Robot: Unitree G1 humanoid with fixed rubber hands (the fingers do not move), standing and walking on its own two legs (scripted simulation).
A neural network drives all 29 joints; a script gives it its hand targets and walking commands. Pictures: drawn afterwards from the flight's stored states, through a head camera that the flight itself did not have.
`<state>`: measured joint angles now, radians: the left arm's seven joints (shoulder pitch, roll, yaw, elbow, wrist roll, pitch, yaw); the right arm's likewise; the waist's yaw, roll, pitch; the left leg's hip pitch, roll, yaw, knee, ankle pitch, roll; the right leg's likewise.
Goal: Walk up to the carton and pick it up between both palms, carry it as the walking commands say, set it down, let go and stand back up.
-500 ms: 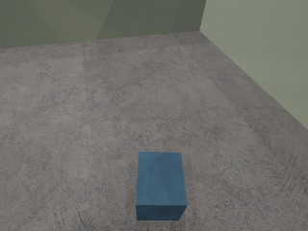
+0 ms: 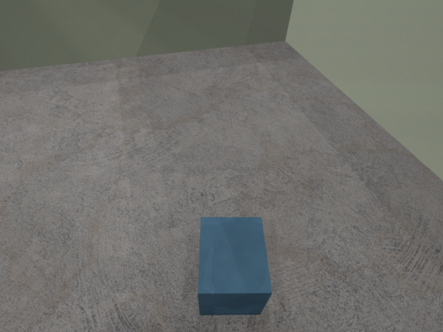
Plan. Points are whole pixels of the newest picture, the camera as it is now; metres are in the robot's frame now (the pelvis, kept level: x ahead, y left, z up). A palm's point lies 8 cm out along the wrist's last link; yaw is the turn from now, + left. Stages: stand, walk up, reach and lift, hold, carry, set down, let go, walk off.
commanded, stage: walk up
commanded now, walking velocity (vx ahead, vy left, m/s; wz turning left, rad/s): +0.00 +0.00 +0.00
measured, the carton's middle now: (230, 266) +0.49 -0.04 -0.63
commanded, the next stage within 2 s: stand in 0.06 s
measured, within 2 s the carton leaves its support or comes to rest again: neither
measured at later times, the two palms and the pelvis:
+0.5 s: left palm out of the picture +0.14 +0.22 -0.16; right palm out of the picture +0.13 -0.24 -0.16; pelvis -0.04 +0.00 -0.04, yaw +4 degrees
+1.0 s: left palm (136, 326) +0.18 +0.19 -0.19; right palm (339, 330) +0.19 -0.25 -0.18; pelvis -0.09 -0.04 -0.09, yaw +9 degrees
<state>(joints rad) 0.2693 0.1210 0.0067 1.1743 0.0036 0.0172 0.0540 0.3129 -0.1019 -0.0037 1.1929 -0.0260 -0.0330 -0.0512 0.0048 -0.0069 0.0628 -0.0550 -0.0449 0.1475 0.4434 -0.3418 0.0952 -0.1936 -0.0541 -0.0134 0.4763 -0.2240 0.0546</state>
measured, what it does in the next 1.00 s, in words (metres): lowers itself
